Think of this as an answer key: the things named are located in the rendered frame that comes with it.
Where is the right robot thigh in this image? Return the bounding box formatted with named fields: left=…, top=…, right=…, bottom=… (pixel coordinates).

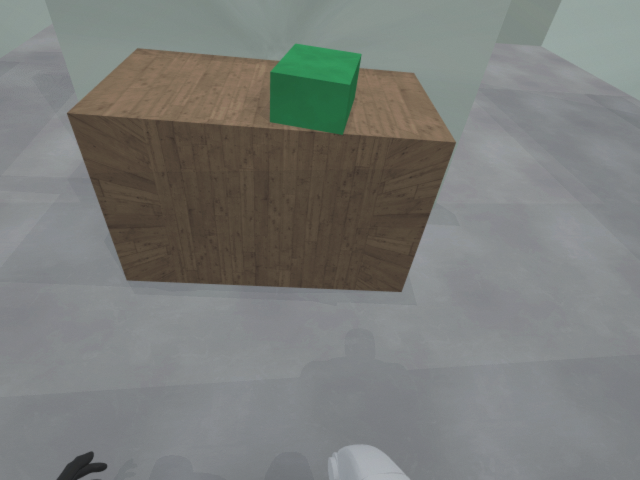
left=328, top=444, right=410, bottom=480

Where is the robot left hand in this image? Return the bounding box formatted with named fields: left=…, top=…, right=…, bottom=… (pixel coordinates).
left=57, top=451, right=107, bottom=480

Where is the pedestal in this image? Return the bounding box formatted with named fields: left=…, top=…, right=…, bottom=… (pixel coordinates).
left=67, top=48, right=456, bottom=292

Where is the carton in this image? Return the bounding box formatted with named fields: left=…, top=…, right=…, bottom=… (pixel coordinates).
left=270, top=44, right=362, bottom=135

